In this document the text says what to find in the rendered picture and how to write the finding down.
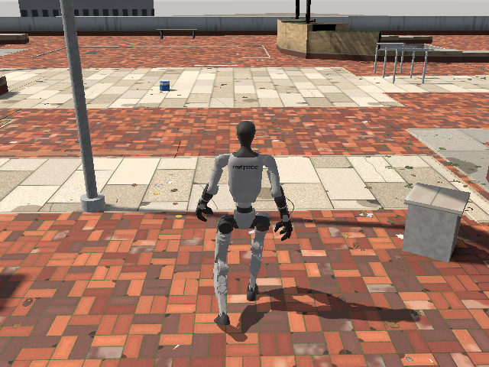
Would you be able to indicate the right robot upper arm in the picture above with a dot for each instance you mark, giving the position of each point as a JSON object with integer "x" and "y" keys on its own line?
{"x": 273, "y": 175}

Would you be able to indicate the right robot forearm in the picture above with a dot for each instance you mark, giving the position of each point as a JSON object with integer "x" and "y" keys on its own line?
{"x": 282, "y": 206}

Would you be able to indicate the left robot foot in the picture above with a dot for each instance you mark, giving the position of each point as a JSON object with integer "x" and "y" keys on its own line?
{"x": 222, "y": 320}

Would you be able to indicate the left robot upper arm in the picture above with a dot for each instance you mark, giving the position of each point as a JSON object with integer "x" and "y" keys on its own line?
{"x": 220, "y": 162}

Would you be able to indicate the robot right hand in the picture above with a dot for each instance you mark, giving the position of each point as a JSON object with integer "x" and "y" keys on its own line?
{"x": 287, "y": 228}

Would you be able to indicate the robot left hand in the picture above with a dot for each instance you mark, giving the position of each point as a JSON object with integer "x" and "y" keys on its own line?
{"x": 199, "y": 212}

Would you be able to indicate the left robot forearm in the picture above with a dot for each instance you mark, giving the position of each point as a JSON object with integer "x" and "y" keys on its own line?
{"x": 205, "y": 198}

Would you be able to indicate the humanoid robot torso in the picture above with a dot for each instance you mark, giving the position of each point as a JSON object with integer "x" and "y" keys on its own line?
{"x": 244, "y": 180}

